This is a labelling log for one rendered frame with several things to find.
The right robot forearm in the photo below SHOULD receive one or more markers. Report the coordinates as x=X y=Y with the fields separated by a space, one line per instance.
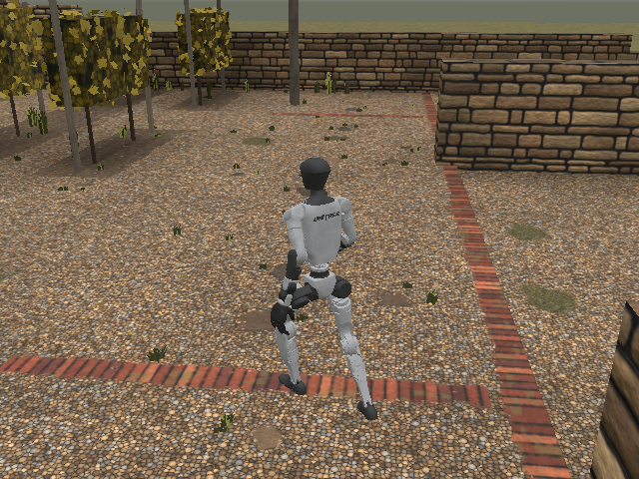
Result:
x=343 y=246

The left robot hand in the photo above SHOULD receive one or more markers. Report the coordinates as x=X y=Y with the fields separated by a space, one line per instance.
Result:
x=279 y=316

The robot right foot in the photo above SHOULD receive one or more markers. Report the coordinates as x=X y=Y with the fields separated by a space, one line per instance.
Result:
x=369 y=413

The robot right thigh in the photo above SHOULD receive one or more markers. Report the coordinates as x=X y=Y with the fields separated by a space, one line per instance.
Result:
x=340 y=305

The robot left upper arm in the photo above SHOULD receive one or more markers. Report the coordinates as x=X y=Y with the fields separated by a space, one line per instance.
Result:
x=293 y=220

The robot right upper arm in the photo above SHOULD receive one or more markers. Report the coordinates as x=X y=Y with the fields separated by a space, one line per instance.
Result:
x=349 y=235

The left robot forearm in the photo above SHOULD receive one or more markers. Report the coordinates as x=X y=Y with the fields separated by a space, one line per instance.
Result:
x=289 y=285

